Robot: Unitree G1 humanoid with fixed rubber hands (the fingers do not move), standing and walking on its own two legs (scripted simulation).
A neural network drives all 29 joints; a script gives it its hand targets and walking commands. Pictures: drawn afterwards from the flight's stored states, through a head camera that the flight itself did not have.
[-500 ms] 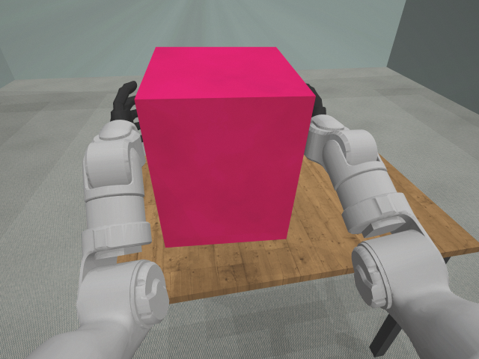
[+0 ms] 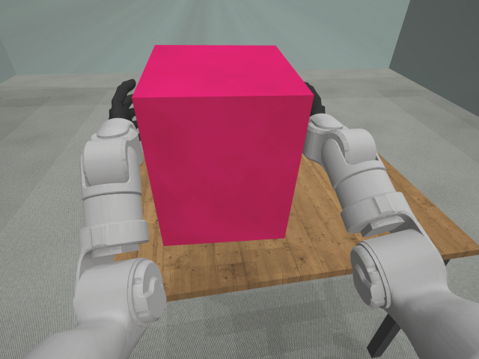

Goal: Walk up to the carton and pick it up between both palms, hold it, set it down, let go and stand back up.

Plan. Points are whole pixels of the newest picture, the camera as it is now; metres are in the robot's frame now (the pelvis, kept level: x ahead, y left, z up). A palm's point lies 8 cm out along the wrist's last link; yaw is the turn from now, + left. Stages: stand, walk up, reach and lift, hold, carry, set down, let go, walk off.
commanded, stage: hold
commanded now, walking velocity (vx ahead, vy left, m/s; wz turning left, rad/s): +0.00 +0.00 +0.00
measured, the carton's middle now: (220, 143) +0.38 +0.01 +0.24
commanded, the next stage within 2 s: none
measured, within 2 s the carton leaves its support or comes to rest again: neither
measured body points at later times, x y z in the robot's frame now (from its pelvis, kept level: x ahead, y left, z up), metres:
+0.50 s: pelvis +0.00 +0.00 +0.00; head -0.08 +0.02 +0.44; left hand +0.39 +0.15 +0.28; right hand +0.38 -0.14 +0.27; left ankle +0.04 +0.12 -0.74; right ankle +0.00 -0.10 -0.74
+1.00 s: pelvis +0.00 +0.00 +0.00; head -0.08 +0.02 +0.44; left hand +0.38 +0.15 +0.28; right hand +0.38 -0.14 +0.27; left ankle +0.04 +0.12 -0.74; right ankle +0.00 -0.10 -0.74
